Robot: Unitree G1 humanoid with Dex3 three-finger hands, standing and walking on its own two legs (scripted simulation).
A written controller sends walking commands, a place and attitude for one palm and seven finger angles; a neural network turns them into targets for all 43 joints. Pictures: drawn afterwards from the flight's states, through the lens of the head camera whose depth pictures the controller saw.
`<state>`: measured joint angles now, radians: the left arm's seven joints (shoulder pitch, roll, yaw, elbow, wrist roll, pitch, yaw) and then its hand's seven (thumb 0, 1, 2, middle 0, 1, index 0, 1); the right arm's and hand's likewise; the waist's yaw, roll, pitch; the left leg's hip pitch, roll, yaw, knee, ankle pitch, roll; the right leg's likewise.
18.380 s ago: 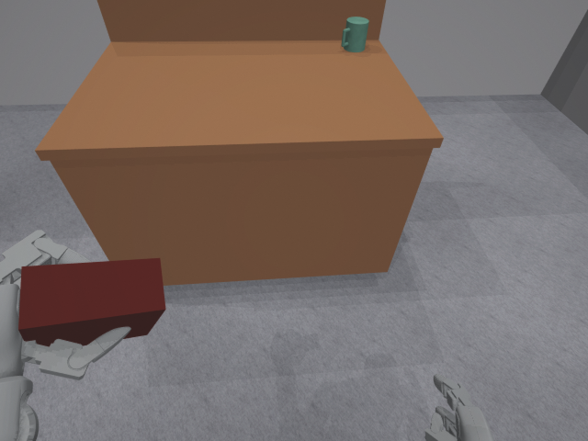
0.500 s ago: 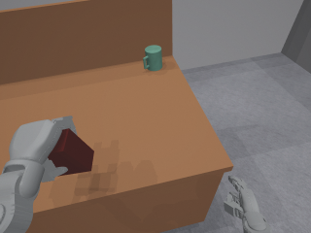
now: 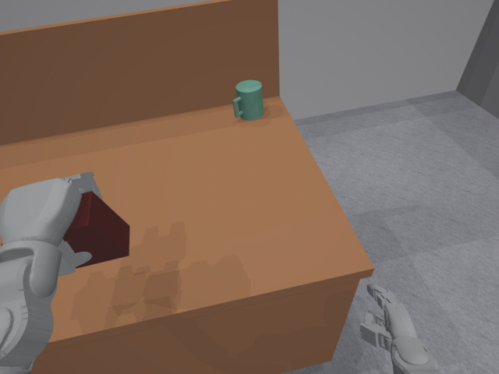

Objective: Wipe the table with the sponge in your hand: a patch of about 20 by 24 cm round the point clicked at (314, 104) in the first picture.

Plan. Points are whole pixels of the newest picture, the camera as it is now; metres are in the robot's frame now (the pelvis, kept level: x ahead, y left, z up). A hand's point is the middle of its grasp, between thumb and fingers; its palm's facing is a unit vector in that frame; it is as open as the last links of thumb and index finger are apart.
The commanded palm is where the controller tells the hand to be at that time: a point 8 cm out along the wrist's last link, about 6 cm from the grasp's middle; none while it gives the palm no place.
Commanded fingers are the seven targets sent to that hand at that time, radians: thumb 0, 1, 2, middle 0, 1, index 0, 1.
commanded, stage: turn the palm down, sponge in hand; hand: left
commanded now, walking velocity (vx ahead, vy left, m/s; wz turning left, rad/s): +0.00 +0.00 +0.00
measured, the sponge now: (81, 239) +0.24 +0.31 +0.12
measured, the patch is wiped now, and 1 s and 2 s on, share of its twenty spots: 0.00 0.00 0.00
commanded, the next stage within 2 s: move the sponge above the wiping area in 0.12 s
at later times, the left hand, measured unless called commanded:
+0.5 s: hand (86, 241) +0.23 +0.30 +0.13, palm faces +0.06 -0.11 -0.99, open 9.3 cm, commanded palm +0.20 +0.27 +0.19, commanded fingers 0.00 0.10 1.30 -1.20 -1.60 -1.20 -1.60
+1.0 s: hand (133, 254) +0.25 +0.25 +0.08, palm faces -0.09 -0.16 -0.98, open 9.3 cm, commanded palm +0.23 +0.26 +0.17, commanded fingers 0.00 0.10 1.30 -1.20 -1.60 -1.20 -1.60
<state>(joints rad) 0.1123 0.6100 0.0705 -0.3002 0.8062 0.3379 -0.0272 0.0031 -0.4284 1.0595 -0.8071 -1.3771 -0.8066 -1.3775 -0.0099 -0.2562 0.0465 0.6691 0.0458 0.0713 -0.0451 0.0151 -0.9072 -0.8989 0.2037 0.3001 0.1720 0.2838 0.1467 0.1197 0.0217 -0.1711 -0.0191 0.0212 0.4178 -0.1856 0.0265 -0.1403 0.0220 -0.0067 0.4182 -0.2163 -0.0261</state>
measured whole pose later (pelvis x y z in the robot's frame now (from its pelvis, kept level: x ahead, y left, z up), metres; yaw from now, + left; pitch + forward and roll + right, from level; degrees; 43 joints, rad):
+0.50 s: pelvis +0.00 -0.01 +0.00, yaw +0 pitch -3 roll +0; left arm 0.11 0.55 0.04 -0.21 0.80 0.44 -0.07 0.00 -0.43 1.06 -0.81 -1.38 -0.81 -1.38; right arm -0.01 -0.28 0.04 0.66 0.06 0.06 -0.05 0.02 -0.91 -0.90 0.20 0.30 0.20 0.29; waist 0.12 0.14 0.03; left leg -0.19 -0.01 0.01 0.42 -0.19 0.01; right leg -0.16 0.03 -0.01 0.43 -0.22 -0.04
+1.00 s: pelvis +0.01 +0.00 +0.00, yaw +0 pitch -2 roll +0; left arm 0.09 0.46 -0.15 -0.20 0.88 0.39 -0.09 0.00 -0.43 1.06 -0.81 -1.38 -0.81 -1.38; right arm 0.00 -0.28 0.03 0.65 0.05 0.05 -0.05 0.02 -0.91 -0.90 0.20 0.30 0.20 0.29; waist 0.12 0.13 0.03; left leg -0.19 -0.03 0.02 0.42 -0.19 0.03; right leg -0.17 0.01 -0.01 0.44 -0.24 -0.03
